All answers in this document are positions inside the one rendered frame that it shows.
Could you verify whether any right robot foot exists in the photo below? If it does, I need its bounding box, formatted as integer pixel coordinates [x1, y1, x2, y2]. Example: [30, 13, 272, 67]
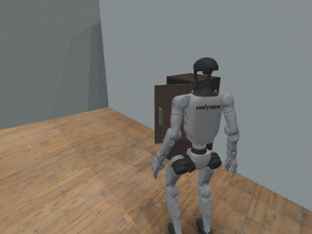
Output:
[196, 218, 213, 234]

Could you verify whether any robot right forearm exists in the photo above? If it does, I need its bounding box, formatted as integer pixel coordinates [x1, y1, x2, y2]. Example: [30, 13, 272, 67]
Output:
[226, 129, 240, 159]

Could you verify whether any robot left forearm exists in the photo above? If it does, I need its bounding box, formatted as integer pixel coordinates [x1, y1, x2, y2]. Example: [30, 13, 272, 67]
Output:
[155, 128, 175, 163]

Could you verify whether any robot left upper arm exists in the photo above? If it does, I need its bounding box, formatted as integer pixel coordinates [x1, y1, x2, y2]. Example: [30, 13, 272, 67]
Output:
[170, 95, 190, 140]

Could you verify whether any humanoid robot head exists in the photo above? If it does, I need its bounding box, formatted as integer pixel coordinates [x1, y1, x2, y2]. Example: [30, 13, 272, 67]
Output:
[191, 58, 218, 98]

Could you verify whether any right robot hand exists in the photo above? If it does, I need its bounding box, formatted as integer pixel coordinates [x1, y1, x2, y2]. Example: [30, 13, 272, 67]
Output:
[223, 156, 238, 177]

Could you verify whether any left robot hand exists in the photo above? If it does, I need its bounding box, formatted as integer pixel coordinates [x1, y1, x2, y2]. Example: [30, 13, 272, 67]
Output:
[151, 157, 166, 179]

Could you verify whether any robot right upper arm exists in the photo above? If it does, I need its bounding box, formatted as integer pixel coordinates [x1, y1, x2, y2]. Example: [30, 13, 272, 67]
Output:
[219, 93, 239, 137]

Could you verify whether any handle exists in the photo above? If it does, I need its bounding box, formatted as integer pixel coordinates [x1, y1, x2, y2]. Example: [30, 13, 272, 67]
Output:
[159, 107, 163, 126]

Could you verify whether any cupboard door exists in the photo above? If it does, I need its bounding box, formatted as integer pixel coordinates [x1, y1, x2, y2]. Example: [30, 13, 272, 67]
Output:
[154, 83, 193, 144]

